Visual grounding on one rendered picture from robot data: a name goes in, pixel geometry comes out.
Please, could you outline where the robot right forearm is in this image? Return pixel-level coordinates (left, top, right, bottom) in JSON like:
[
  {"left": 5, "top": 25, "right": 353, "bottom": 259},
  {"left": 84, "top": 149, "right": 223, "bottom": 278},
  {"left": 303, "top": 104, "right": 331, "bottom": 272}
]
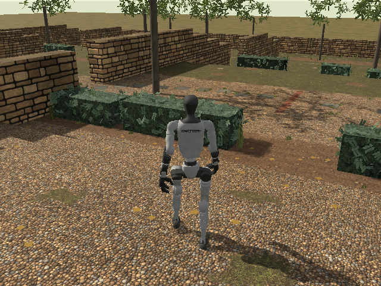
[{"left": 211, "top": 145, "right": 219, "bottom": 166}]

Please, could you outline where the robot left upper arm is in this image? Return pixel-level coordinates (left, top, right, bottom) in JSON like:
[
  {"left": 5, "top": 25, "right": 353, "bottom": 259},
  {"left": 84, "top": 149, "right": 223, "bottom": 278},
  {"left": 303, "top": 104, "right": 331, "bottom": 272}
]
[{"left": 165, "top": 120, "right": 178, "bottom": 155}]

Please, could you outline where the robot right upper arm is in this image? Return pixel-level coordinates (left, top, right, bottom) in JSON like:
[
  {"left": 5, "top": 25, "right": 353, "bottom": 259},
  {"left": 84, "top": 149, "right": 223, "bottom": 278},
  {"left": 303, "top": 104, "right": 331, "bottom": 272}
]
[{"left": 203, "top": 120, "right": 218, "bottom": 153}]

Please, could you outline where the robot torso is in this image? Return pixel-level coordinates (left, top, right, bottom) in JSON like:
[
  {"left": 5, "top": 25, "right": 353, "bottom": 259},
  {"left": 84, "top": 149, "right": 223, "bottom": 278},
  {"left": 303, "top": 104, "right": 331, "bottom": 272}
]
[{"left": 177, "top": 118, "right": 205, "bottom": 179}]

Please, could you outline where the robot right hand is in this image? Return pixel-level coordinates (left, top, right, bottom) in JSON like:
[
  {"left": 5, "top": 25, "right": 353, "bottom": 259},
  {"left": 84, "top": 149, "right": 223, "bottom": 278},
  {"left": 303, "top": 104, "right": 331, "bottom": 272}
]
[{"left": 206, "top": 162, "right": 218, "bottom": 175}]

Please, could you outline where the robot left hand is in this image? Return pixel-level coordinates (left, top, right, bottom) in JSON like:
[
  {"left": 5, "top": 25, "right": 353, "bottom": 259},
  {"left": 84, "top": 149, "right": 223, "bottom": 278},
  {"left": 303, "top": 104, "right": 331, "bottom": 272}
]
[{"left": 159, "top": 177, "right": 173, "bottom": 194}]

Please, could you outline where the right robot foot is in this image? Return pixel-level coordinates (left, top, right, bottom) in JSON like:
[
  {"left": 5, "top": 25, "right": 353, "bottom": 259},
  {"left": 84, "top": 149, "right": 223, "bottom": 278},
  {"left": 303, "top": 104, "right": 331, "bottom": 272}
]
[{"left": 199, "top": 236, "right": 208, "bottom": 250}]

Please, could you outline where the robot left forearm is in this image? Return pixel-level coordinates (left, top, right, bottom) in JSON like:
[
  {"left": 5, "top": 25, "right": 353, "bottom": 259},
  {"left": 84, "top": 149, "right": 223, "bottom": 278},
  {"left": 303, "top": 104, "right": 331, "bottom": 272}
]
[{"left": 160, "top": 146, "right": 171, "bottom": 178}]

